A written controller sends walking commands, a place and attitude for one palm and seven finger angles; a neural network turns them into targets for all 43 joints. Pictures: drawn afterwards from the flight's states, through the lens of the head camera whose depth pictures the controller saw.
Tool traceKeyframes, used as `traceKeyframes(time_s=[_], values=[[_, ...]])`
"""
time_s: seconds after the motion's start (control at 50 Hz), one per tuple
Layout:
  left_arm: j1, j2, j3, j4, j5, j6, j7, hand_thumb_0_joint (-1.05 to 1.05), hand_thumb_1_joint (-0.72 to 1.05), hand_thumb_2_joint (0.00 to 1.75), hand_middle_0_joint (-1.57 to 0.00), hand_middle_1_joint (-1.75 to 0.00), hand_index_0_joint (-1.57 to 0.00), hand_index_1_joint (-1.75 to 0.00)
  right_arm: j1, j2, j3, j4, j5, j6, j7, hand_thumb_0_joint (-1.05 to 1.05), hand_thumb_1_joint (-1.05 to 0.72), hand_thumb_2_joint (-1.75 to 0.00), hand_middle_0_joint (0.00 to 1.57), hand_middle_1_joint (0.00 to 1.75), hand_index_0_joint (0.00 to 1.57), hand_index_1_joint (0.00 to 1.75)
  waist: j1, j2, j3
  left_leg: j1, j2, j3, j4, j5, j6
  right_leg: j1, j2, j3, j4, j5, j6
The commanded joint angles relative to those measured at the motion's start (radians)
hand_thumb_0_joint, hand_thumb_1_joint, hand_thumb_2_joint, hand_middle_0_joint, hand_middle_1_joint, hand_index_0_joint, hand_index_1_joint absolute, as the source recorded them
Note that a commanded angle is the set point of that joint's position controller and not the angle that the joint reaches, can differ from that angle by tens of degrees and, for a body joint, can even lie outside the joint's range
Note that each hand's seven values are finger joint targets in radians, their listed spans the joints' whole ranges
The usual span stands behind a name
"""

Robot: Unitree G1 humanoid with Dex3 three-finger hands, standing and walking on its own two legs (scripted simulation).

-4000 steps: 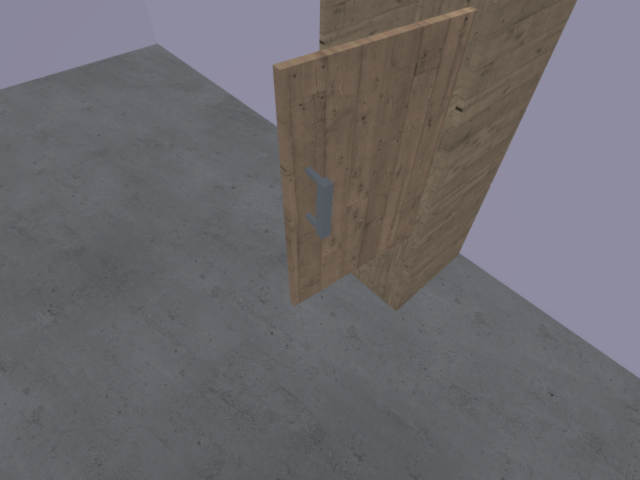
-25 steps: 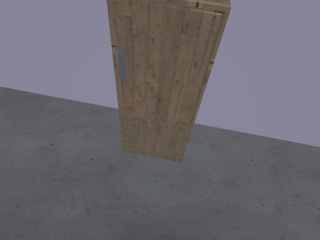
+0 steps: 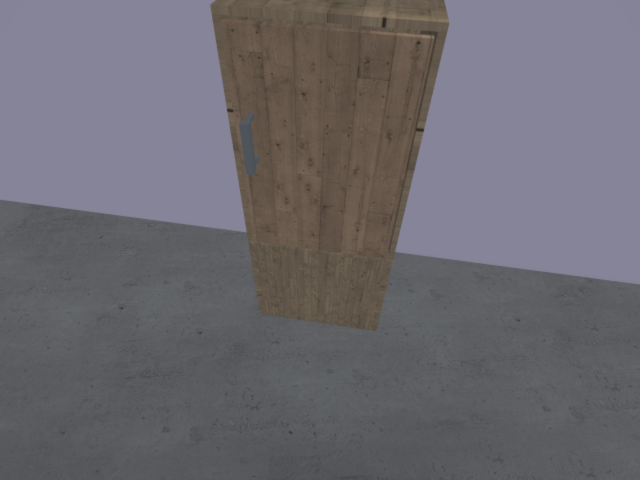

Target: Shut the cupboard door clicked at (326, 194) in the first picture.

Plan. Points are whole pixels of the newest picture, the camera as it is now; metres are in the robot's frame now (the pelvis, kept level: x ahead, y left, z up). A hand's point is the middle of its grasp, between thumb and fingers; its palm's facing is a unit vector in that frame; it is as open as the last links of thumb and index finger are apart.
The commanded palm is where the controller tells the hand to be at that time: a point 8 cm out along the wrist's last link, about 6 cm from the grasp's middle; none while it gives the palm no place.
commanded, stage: let the arm hang, fingers relaxed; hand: left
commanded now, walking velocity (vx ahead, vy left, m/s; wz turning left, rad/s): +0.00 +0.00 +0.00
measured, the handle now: (250, 143) +0.79 +0.20 +0.00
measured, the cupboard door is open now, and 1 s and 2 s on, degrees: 0 0 0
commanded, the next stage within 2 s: look to check the result in 0.26 s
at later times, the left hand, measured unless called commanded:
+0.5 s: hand out of the picture -0.03 +0.17 -0.18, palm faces +0.04 -0.98 -0.19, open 7.4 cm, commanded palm none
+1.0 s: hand out of the picture +0.02 +0.19 -0.17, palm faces +0.01 -0.97 -0.23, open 7.4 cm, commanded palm none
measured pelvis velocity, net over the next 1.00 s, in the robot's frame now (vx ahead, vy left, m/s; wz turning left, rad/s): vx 0.00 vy -0.01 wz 0.00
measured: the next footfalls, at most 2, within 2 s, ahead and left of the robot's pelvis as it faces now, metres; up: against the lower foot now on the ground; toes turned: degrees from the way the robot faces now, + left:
none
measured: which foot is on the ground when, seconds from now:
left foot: down 0.00-1.00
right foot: down 0.00-1.00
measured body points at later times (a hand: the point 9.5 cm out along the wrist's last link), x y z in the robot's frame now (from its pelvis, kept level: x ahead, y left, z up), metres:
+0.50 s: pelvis -0.01 +0.00 +0.00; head -0.01 +0.00 +0.45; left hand -0.03 +0.23 -0.16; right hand -0.04 -0.21 -0.16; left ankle +0.03 +0.10 -0.74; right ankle +0.03 -0.12 -0.74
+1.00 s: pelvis +0.00 -0.01 +0.00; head +0.00 +0.00 +0.45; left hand +0.03 +0.24 -0.15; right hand +0.02 -0.25 -0.15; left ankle +0.03 +0.10 -0.74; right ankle +0.03 -0.12 -0.74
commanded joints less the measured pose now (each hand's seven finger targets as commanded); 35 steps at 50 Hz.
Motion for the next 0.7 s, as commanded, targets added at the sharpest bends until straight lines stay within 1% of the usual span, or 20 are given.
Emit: traceKeyframes(time_s=[0.0,0.04,0.16,0.18,0.22,0.28,0.3,0.32,0.34,0.38,0.4,0.42,0.46,0.48,0.5,0.56,0.58,0.6,0.64,0.68], values=[[0.066,0.093,0.019,-0.027,0.005,-0.01,0.009,0.0,0.9,0.9,-0.2,-0.3,-0.2,-0.3,0.079,-0.098,-0.024,-0.024,0.004,-0.013,-0.005,0.0,-0.9,-0.9,0.2,0.3,0.2,0.3,-0.002,0.003,0.116,-0.083,0.084,-0.112,-0.128,-0.155,0.015,-0.094,-0.063,0.084,-0.109,-0.126,-0.036],[0.066,0.086,0.021,-0.029,0.005,-0.011,0.009,0.0,0.9,0.9,-0.2,-0.3,-0.2,-0.3,0.086,-0.095,-0.025,-0.027,0.002,-0.014,-0.006,0.0,-0.9,-0.9,0.2,0.3,0.2,0.3,-0.003,0.015,0.117,-0.097,0.084,-0.115,-0.131,-0.168,0.014,-0.091,-0.06,0.085,-0.107,-0.128,-0.037],[0.067,0.084,0.025,-0.036,0.006,-0.013,0.009,0.0,0.9,0.9,-0.2,-0.3,-0.2,-0.3,0.094,-0.097,-0.027,-0.034,0.002,-0.017,-0.006,0.0,-0.9,-0.9,0.2,0.3,0.2,0.3,-0.002,0.022,0.115,-0.115,0.086,-0.128,-0.138,-0.184,0.016,-0.086,-0.057,0.083,-0.097,-0.12,-0.038],[0.068,0.092,0.026,-0.039,0.007,-0.012,0.009,0.0,0.9,0.9,-0.2,-0.3,-0.2,-0.3,0.094,-0.104,-0.029,-0.038,0.004,-0.017,-0.005,0.0,-0.9,-0.9,0.2,0.3,0.2,0.3,0.002,0.023,0.116,-0.116,0.087,-0.13,-0.135,-0.191,0.017,-0.085,-0.055,0.081,-0.097,-0.125,-0.038],[0.065,0.086,0.026,-0.038,0.007,-0.011,0.009,0.0,0.9,0.9,-0.2,-0.3,-0.2,-0.3,0.095,-0.101,-0.029,-0.038,0.002,-0.017,-0.006,0.0,-0.9,-0.9,0.2,0.3,0.2,0.3,0.0,0.041,0.119,-0.127,0.089,-0.136,-0.145,-0.208,0.017,-0.083,-0.054,0.079,-0.094,-0.125,-0.038],[0.068,0.095,0.028,-0.042,0.008,-0.011,0.008,0.0,0.9,0.9,-0.2,-0.3,-0.2,-0.3,0.091,-0.115,-0.033,-0.044,0.003,-0.017,-0.006,0.0,-0.9,-0.9,0.2,0.3,0.2,0.3,0.003,0.032,0.11,-0.121,0.091,-0.141,-0.145,-0.214,0.019,-0.082,-0.051,0.078,-0.091,-0.125,-0.038],[0.06,0.096,0.028,-0.041,0.008,-0.01,0.007,0.0,0.9,0.9,-0.2,-0.3,-0.2,-0.3,0.094,-0.11,-0.033,-0.043,0.002,-0.016,-0.005,0.0,-0.9,-0.9,0.2,0.3,0.2,0.3,0.0,0.024,0.114,-0.13,0.093,-0.144,-0.149,-0.223,0.019,-0.081,-0.054,0.076,-0.09,-0.131,-0.037],[0.061,0.096,0.029,-0.043,0.007,-0.012,0.007,0.0,0.9,0.9,-0.2,-0.3,-0.2,-0.3,0.093,-0.111,-0.033,-0.045,0.001,-0.017,-0.005,0.0,-0.9,-0.9,0.2,0.3,0.2,0.3,0.002,0.01,0.105,-0.124,0.091,-0.14,-0.144,-0.207,0.02,-0.076,-0.056,0.078,-0.092,-0.125,-0.037],[0.062,0.096,0.029,-0.043,0.007,-0.013,0.006,0.0,0.9,0.9,-0.2,-0.3,-0.2,-0.3,0.09,-0.115,-0.034,-0.046,0.001,-0.017,-0.005,0.0,-0.9,-0.9,0.2,0.3,0.2,0.3,0.001,0.009,0.102,-0.115,0.089,-0.135,-0.138,-0.196,0.019,-0.081,-0.057,0.082,-0.096,-0.127,-0.038],[0.058,0.113,0.03,-0.045,0.007,-0.016,0.006,0.0,0.9,0.9,-0.2,-0.3,-0.2,-0.3,0.085,-0.127,-0.036,-0.048,0.004,-0.018,-0.004,0.0,-0.9,-0.9,0.2,0.3,0.2,0.3,0.001,0.018,0.09,-0.096,0.088,-0.129,-0.128,-0.176,0.019,-0.082,-0.058,0.088,-0.099,-0.124,-0.042],[0.049,0.112,0.031,-0.044,0.006,-0.016,0.006,0.0,0.9,0.9,-0.2,-0.3,-0.2,-0.3,0.086,-0.123,-0.036,-0.046,0.003,-0.018,-0.004,0.0,-0.9,-0.9,0.2,0.3,0.2,0.3,-0.003,0.017,0.088,-0.098,0.09,-0.133,-0.133,-0.181,0.018,-0.083,-0.059,0.087,-0.098,-0.127,-0.042],[0.045,0.114,0.03,-0.045,0.006,-0.015,0.006,0.0,0.9,0.9,-0.2,-0.3,-0.2,-0.3,0.083,-0.125,-0.036,-0.046,0.002,-0.018,-0.004,0.0,-0.9,-0.9,0.2,0.3,0.2,0.3,-0.002,0.019,0.098,-0.1,0.091,-0.133,-0.136,-0.186,0.018,-0.086,-0.059,0.085,-0.098,-0.127,-0.041],[0.039,0.12,0.03,-0.046,0.006,-0.017,0.006,0.0,0.9,0.9,-0.2,-0.3,-0.2,-0.3,0.078,-0.133,-0.036,-0.045,0.003,-0.019,-0.004,0.0,-0.9,-0.9,0.2,0.3,0.2,0.3,-0.002,0.008,0.091,-0.095,0.095,-0.133,-0.138,-0.173,0.018,-0.077,-0.06,0.087,-0.096,-0.11,-0.042],[0.038,0.133,0.032,-0.048,0.006,-0.018,0.005,0.0,0.9,0.9,-0.2,-0.3,-0.2,-0.3,0.072,-0.148,-0.039,-0.049,0.006,-0.02,-0.003,0.0,-0.9,-0.9,0.2,0.3,0.2,0.3,0.0,0.005,0.092,-0.088,0.096,-0.132,-0.135,-0.164,0.019,-0.079,-0.059,0.087,-0.096,-0.105,-0.043],[0.032,0.135,0.032,-0.046,0.006,-0.018,0.005,0.0,0.9,0.9,-0.2,-0.3,-0.2,-0.3,0.068,-0.145,-0.038,-0.048,0.005,-0.022,-0.003,0.0,-0.9,-0.9,0.2,0.3,0.2,0.3,-0.002,0.01,0.083,-0.083,0.096,-0.132,-0.134,-0.151,0.019,-0.071,-0.064,0.087,-0.096,-0.096,-0.043],[0.022,0.141,0.032,-0.046,0.005,-0.021,0.004,0.0,0.9,0.9,-0.2,-0.3,-0.2,-0.3,0.051,-0.152,-0.038,-0.046,0.005,-0.022,-0.003,0.0,-0.9,-0.9,0.2,0.3,0.2,0.3,-0.002,-0.009,0.079,-0.067,0.093,-0.128,-0.128,-0.133,0.018,-0.072,-0.067,0.094,-0.106,-0.103,-0.045],[0.019,0.154,0.033,-0.051,0.006,-0.023,0.005,0.0,0.9,0.9,-0.2,-0.3,-0.2,-0.3,0.048,-0.164,-0.04,-0.05,0.007,-0.022,-0.002,0.0,-0.9,-0.9,0.2,0.3,0.2,0.3,-0.002,-0.009,0.08,-0.054,0.093,-0.122,-0.123,-0.117,0.017,-0.077,-0.067,0.098,-0.109,-0.102,-0.047],[0.01,0.153,0.033,-0.049,0.006,-0.021,0.004,0.0,0.9,0.9,-0.2,-0.3,-0.2,-0.3,0.04,-0.159,-0.04,-0.045,0.006,-0.022,-0.001,0.0,-0.9,-0.9,0.2,0.3,0.2,0.3,-0.004,0.007,0.087,-0.057,0.093,-0.12,-0.127,-0.127,0.015,-0.085,-0.071,0.095,-0.112,-0.113,-0.045],[0.004,0.157,0.032,-0.049,0.006,-0.019,0.003,0.0,0.9,0.9,-0.2,-0.3,-0.2,-0.3,0.03,-0.164,-0.039,-0.044,0.004,-0.019,0.0,0.0,-0.9,-0.9,0.2,0.3,0.2,0.3,-0.003,0.006,0.105,-0.065,0.093,-0.124,-0.137,-0.155,0.014,-0.094,-0.068,0.099,-0.12,-0.137,-0.044],[0.001,0.174,0.035,-0.055,0.007,-0.021,0.002,0.0,0.9,0.9,-0.2,-0.3,-0.2,-0.3,0.022,-0.183,-0.042,-0.05,0.006,-0.02,0.001,0.0,-0.9,-0.9,0.2,0.3,0.2,0.3,-0.002,-0.001,0.094,-0.053,0.093,-0.122,-0.131,-0.144,0.015,-0.091,-0.067,0.104,-0.123,-0.134,-0.045]])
